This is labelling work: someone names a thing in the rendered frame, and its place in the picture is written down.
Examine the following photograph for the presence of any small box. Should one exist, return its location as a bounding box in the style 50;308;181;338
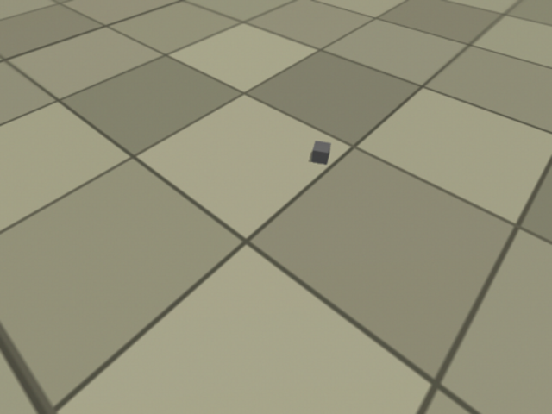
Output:
311;141;331;165

